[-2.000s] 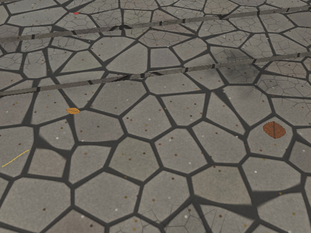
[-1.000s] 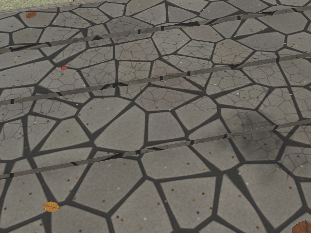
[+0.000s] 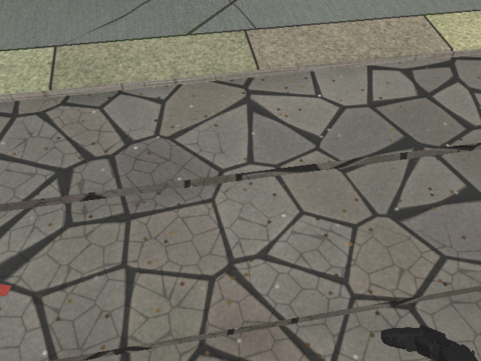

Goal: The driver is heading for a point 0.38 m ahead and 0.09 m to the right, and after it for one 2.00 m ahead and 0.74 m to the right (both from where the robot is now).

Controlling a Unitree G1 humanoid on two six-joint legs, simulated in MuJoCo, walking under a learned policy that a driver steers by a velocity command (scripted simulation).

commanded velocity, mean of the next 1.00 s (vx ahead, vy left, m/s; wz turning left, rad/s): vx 0.79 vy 0.00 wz -0.69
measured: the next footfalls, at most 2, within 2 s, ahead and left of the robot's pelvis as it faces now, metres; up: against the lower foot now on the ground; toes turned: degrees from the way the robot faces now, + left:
left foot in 0.10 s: +0.34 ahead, +0.13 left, +0.04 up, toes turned +3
right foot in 0.58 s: +0.74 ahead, -0.08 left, +0.07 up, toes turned -25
